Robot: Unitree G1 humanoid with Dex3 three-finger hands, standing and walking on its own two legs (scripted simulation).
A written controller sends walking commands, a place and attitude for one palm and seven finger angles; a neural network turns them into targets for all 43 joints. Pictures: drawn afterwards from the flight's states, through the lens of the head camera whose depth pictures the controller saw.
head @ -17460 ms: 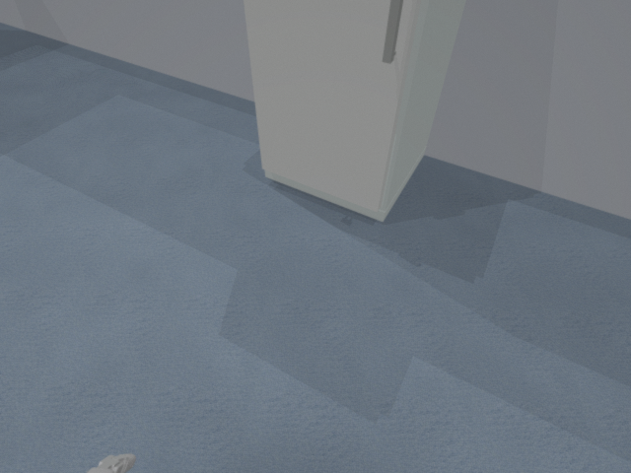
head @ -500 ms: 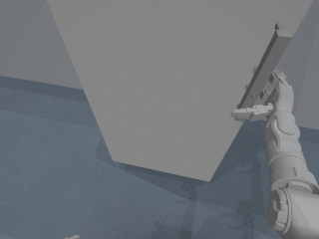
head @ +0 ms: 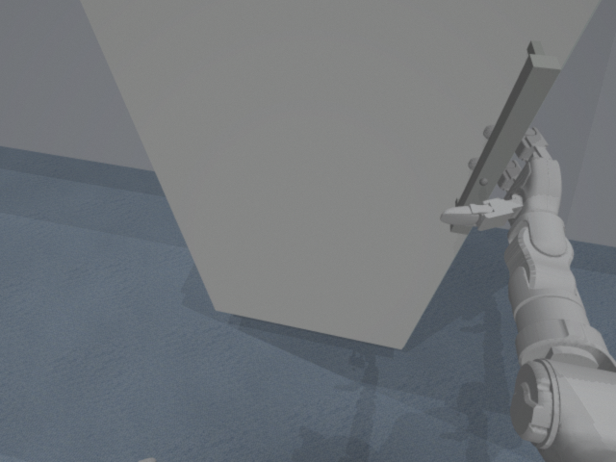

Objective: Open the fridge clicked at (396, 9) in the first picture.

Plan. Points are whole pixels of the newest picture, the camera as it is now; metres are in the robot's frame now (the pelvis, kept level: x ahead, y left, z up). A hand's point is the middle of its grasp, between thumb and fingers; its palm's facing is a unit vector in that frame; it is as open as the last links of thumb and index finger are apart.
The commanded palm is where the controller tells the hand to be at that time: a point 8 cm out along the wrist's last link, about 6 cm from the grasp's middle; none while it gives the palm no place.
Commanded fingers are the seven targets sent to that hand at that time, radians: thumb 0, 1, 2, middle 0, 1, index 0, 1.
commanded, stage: slide the fingers in behind the handle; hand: right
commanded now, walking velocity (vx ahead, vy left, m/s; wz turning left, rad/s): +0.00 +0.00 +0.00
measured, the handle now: (490, 151) +0.51 -0.17 +0.14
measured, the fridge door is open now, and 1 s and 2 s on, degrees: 0 0 0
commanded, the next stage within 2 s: grip the handle and tug to test in 0.02 s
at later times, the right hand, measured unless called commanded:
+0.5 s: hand (487, 185) +0.45 -0.16 +0.13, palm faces +0.10 +1.00 +0.01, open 10.6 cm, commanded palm +0.43 -0.21 +0.13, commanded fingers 0.00 -0.43 -0.70 0.40 1.33 0.40 1.33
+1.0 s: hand (476, 183) +0.46 -0.15 +0.13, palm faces +0.08 +1.00 +0.01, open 6.3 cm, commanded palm +0.43 -0.21 +0.13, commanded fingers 0.00 -0.90 -0.90 0.45 1.40 0.45 1.40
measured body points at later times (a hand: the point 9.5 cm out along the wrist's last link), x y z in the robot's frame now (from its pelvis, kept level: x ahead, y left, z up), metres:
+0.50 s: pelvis +0.00 +0.00 +0.00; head +0.04 +0.00 +0.45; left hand +0.07 +0.26 -0.12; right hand +0.44 -0.22 +0.13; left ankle -0.02 +0.12 -0.71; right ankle +0.03 -0.13 -0.71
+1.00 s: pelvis +0.00 +0.00 +0.00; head +0.04 +0.00 +0.45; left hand +0.05 +0.26 -0.12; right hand +0.45 -0.20 +0.13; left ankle -0.02 +0.12 -0.71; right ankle +0.03 -0.13 -0.71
